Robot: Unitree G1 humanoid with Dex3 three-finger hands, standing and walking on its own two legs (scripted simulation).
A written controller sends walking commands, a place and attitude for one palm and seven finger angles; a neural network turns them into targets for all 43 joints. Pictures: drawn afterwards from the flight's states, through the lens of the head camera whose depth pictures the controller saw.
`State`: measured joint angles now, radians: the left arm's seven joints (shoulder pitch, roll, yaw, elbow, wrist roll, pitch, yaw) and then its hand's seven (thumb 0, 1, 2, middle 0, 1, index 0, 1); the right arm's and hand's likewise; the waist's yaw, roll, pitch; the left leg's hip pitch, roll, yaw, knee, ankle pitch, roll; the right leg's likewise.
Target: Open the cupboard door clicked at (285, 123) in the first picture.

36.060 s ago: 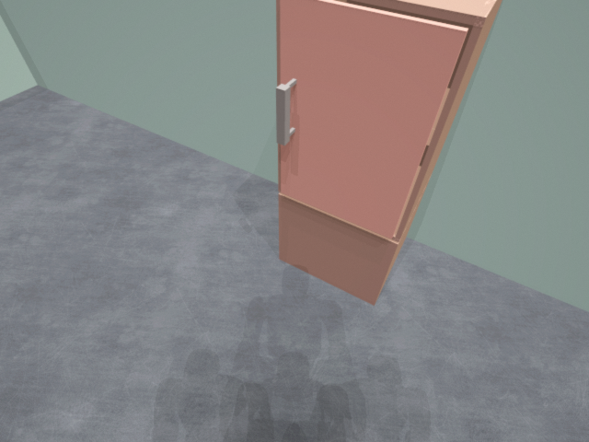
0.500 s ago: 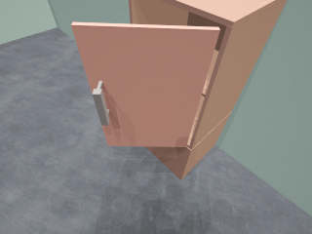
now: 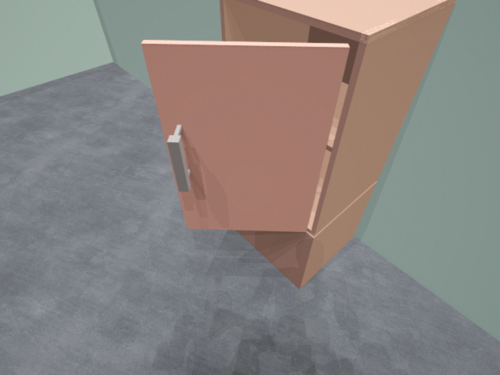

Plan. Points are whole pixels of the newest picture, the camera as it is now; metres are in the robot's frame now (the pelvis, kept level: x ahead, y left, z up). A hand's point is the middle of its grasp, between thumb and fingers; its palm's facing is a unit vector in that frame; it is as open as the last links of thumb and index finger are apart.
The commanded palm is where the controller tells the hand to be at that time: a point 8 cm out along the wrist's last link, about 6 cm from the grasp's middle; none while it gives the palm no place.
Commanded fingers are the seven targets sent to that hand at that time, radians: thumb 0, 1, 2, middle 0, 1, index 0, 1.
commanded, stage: come to a stop and stand still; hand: left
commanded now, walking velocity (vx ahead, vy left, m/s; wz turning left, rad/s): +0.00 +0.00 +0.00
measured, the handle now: (181, 159) +0.59 +0.20 -0.01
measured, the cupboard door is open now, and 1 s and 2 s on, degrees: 46 46 46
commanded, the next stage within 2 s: look again from close up in 0.28 s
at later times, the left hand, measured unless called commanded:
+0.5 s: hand out of the picture +0.04 +0.21 -0.15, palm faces -0.02 -0.95 -0.30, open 7.4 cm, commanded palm none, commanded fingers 0.00 0.90 0.90 -0.20 -0.30 -0.20 -0.30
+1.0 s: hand out of the picture +0.05 +0.19 -0.16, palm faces +0.01 -0.97 -0.25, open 7.4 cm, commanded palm +0.10 +0.24 -0.06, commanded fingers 0.00 0.85 0.88 -0.20 -0.33 -0.20 -0.33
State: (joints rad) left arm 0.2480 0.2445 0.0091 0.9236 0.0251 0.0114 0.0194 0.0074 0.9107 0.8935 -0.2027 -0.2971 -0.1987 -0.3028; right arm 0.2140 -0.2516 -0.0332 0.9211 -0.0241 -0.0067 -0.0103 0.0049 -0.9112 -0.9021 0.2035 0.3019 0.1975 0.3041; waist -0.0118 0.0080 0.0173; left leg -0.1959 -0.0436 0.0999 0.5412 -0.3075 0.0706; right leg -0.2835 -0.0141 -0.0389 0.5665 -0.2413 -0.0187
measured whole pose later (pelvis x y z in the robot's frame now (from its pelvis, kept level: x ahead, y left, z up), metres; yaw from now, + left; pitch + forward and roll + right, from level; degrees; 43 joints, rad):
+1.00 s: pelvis +0.01 -0.01 +0.01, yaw +1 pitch -2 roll +0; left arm 0.22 0.23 -0.02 1.09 0.02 -0.02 0.04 0.01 0.91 0.89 -0.20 -0.30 -0.20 -0.30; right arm 0.17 -0.24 0.01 1.12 -0.01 -0.02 -0.01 0.00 -0.91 -0.90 0.20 0.30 0.20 0.30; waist 0.00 -0.01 0.02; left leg -0.11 -0.03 0.07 0.36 -0.22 0.05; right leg -0.17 0.01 -0.07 0.36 -0.15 -0.02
